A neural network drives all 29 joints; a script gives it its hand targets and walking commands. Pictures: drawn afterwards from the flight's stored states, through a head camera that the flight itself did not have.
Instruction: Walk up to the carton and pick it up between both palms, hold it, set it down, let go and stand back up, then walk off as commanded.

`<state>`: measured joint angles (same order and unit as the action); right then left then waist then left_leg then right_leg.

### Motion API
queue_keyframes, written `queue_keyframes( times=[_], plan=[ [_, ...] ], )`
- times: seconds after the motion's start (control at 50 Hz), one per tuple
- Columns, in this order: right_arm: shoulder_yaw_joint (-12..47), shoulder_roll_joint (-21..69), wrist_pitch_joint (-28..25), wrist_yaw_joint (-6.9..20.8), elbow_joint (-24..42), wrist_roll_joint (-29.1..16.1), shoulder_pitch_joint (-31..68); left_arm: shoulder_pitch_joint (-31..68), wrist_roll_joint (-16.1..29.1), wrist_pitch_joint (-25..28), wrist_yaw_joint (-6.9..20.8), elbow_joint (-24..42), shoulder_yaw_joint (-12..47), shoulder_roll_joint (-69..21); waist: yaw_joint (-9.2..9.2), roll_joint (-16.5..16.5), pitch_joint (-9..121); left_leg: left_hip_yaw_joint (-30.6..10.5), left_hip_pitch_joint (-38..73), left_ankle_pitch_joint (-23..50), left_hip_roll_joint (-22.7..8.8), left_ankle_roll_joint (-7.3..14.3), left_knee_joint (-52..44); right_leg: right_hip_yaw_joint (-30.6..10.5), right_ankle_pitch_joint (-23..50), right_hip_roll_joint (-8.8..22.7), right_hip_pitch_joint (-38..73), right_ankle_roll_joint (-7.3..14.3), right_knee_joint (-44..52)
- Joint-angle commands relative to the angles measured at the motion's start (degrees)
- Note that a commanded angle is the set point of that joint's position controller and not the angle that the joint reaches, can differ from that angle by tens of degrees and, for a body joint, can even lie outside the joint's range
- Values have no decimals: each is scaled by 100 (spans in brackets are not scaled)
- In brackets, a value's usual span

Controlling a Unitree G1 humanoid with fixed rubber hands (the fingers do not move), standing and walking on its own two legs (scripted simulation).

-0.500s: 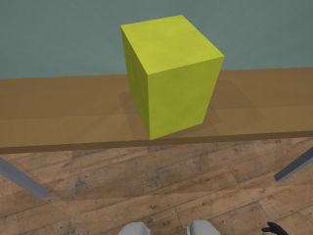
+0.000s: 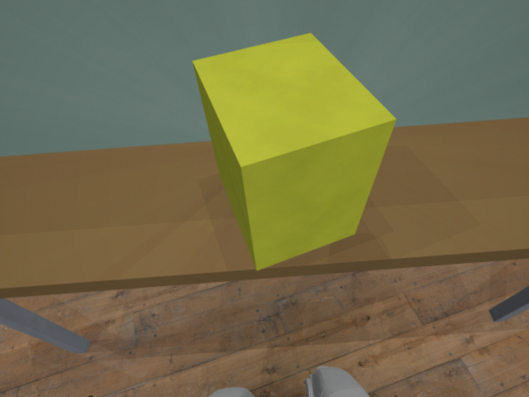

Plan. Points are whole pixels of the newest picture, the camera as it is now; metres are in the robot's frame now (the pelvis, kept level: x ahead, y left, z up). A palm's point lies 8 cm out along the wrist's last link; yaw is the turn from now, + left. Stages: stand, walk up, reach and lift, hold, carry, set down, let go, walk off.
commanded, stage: walk up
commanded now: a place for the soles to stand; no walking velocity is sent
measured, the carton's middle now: (282, 157) +0.47 -0.01 +0.07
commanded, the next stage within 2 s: none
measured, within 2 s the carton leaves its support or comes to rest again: neither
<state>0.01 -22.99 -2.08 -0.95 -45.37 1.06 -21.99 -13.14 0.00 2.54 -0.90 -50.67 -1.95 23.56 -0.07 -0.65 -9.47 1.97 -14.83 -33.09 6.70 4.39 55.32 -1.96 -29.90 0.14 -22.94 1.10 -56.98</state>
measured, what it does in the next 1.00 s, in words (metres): steps on the spot: left foot, then left foot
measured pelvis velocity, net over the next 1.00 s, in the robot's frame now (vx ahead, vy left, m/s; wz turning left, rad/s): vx -0.04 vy -0.01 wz -0.01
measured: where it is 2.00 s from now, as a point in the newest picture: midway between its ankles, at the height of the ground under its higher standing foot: outside the picture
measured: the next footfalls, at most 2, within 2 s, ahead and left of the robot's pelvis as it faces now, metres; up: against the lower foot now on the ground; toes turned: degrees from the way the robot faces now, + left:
left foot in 0.32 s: +0.13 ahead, +0.16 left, +0.00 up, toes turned +0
left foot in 0.96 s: +0.07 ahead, +0.11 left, +0.00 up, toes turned -4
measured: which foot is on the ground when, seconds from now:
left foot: up 0.00-0.30, down 0.32-0.58, up 0.60-0.94, down 0.96-1.00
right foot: down 0.00-0.98, up 1.00-1.00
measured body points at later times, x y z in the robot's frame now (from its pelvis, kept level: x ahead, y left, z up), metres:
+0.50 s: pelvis +0.02 +0.00 +0.00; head +0.05 +0.01 +0.45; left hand +0.10 +0.31 -0.12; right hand +0.14 -0.31 -0.09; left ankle +0.09 +0.15 -0.68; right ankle +0.00 -0.10 -0.66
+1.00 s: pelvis -0.04 -0.01 +0.01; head -0.02 +0.02 +0.46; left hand +0.04 +0.30 -0.12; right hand +0.06 -0.32 -0.08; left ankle +0.03 +0.11 -0.68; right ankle +0.02 -0.11 -0.68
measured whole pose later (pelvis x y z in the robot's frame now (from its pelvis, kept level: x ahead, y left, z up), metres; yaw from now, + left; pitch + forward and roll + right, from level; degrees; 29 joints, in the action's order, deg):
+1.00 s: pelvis -0.04 -0.01 +0.01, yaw +0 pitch -8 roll +0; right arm 0.0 -20.8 -1.2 -2.3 -46.5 0.5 -12.3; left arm -12.6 0.0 -0.4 0.1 -50.4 -2.1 23.0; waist 0.0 -4.2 -10.6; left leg -2.9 -21.1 -20.2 1.7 -0.6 49.2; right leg 1.1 -22.8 -1.4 -20.8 2.7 -50.6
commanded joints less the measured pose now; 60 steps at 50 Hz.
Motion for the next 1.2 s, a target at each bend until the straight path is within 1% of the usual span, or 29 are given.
queue_keyframes(
  times=[0.0,0.1,0.18,0.22,0.24,0.26,0.28,0.3,0.32,0.34,0.38,0.44,0.5,0.52,0.54,0.56,0.6,0.66,0.72,0.78,0.86,0.88,0.92,0.96,1.0,1.08,1.14,1.16,1.18],
  plan=[
    [-493,-1291,-206,-162,491,-70,945,-926,109,118,-182,332,-547,1733,-566,-677,928,-783,-3058,-352,-226,-337,1834,-3636,4912,2167,2923,1972,2764],
    [-478,-1024,-160,-49,248,-170,567,-504,-15,140,-161,484,-411,1352,-276,-890,503,-579,-2238,197,-594,-322,785,-1806,5194,1414,1855,1359,2388],
    [-458,-992,-261,-66,171,-205,1062,-314,-44,75,-145,539,-392,1404,-259,-1063,720,-97,-1561,714,-809,-246,-739,-1377,5789,1147,1405,1211,1905],
    [-504,-1017,-332,-97,-215,-226,583,250,23,-36,-97,600,-343,1284,154,-1010,869,187,-68,2066,-617,-236,-1942,-654,5197,599,588,833,1162],
    [-591,-1108,-358,-146,-405,-150,37,504,76,-38,-75,769,-317,1157,482,-561,1144,133,644,2846,-558,-232,-2313,-331,4939,465,292,588,324],
    [-692,-1361,-382,-205,-447,-108,-219,547,129,-67,-59,784,-266,934,635,-289,1387,-786,1367,3389,-1090,-89,-2458,-337,4000,265,-356,277,-415],
    [-755,-1695,-395,-262,-384,-30,-158,540,179,-98,-81,862,-261,716,596,859,1520,-2446,1529,4617,-2157,466,-2519,-248,1473,-300,-997,49,-1270],
    [-720,-1779,-364,-291,-268,-166,241,354,132,-203,-114,830,-322,868,294,538,1509,-3341,1033,4744,-2858,924,-2733,-573,-465,-378,-895,20,-1209],
    [-702,-1909,-363,-308,-175,-156,730,320,94,-317,-107,690,-381,1078,187,488,1163,-3537,423,4406,-3141,1469,-2793,-854,-778,-188,-803,-36,-1439],
    [-704,-1929,-365,-326,-82,-148,976,240,56,-339,-94,613,-427,1187,149,672,987,-3532,289,4254,-3128,1603,-2784,-785,-721,16,-859,-48,-1494],
    [-693,-1838,-317,-334,73,-110,1383,41,19,-302,-17,454,-481,1224,-32,768,570,-2796,-641,3789,-2925,1422,-2635,-637,-602,145,-482,-8,-1250],
    [-698,-1827,-271,-325,106,-26,1354,-53,-72,-288,84,449,-562,1130,-116,943,655,-2574,-811,4385,-2767,1211,-2086,-399,-698,298,-21,123,-75],
    [-615,-1642,-170,-306,69,-63,1479,-307,-138,-171,111,294,-638,1154,-401,657,881,-1555,-1525,3747,-1916,368,-1074,-259,922,222,1434,253,2394],
    [-544,-1277,-134,-302,154,-148,1433,-570,-215,-108,81,185,-721,1532,-420,-645,1099,-750,-2128,2882,-1247,-59,439,-1594,2109,908,1862,376,2954],
    [-428,-1028,-82,-348,169,-167,1270,-60,-188,-118,77,444,-713,1740,-131,-1137,924,-316,-2635,10,-488,-270,832,-2819,3502,1747,1539,685,3090],
    [-561,-1234,-35,-390,305,-174,1778,-1,-166,-125,69,506,-703,1825,-379,-680,872,-663,-2105,-525,-493,-195,1128,-3114,3438,2106,787,1281,3156],
    [-569,-1326,-15,-354,211,-174,1808,162,-154,-119,20,536,-670,1651,-320,-370,451,-785,-2059,-302,-574,-192,1067,-2873,3360,1861,604,1002,3143],
    [-546,-1212,28,-318,89,-237,1286,252,-184,-144,-8,576,-649,1479,-288,-919,472,-996,-2115,85,-492,-236,786,-2338,3338,1413,1093,445,3052],
    [-561,-1305,19,-280,-1,-176,1137,305,-138,-134,-31,584,-591,1309,-215,-322,906,-1005,-1674,206,-585,-304,599,-2441,3030,1534,1243,738,2964],
    [-530,-1205,-8,-240,-43,-163,1027,410,-133,-90,-54,575,-552,1384,-149,-408,792,-898,-1354,268,-687,-306,108,-2447,2464,1750,915,945,3096],
    [-534,-1131,-106,-152,-286,-93,526,1022,-94,-193,55,684,-424,1236,277,-242,819,-292,497,1562,-714,-177,-1704,-1258,1319,1098,-511,806,2677],
    [-526,-1090,-140,-152,-288,-48,449,969,-56,-232,64,643,-380,995,293,-108,827,-628,647,1524,-717,-119,-2191,-981,1324,918,-521,579,2385],
    [-550,-1468,-200,-180,-204,49,628,748,-4,-292,74,580,-354,825,190,888,806,-3081,-56,647,-1982,459,-3362,-271,407,27,-446,105,768],
    [-630,-1913,-224,-202,-52,34,1139,618,-33,-381,82,540,-470,1147,54,949,404,-3843,-1106,-688,-2529,946,-3909,-484,-590,-7,-327,81,-143],
    [-637,-1817,-223,-192,21,102,1484,177,-42,-370,145,299,-524,1264,-132,1076,159,-3527,-1649,-1440,-2336,961,-3991,-365,-379,58,11,62,-183],
    [-681,-1830,-152,-174,81,156,1398,-89,-94,-370,253,224,-622,1143,-145,1398,226,-2890,-1725,-1167,-1931,751,-3768,43,-134,38,346,42,80],
    [-649,-1749,-103,-133,168,100,1417,-304,-148,-252,219,140,-618,1070,-269,1086,619,-2855,-1569,-740,-1899,687,-3197,130,124,99,966,142,1348],
    [-589,-1547,-68,-113,168,84,1452,-407,-171,-197,212,78,-632,1055,-358,825,717,-2504,-1862,-565,-1672,425,-2853,102,236,65,1487,207,2077],
    [-521,-1299,-18,-99,126,75,1361,-607,-200,-119,179,23,-648,1147,-445,352,1039,-1883,-2204,-703,-1270,125,-1870,-708,-397,429,2011,322,3127]
  ],
)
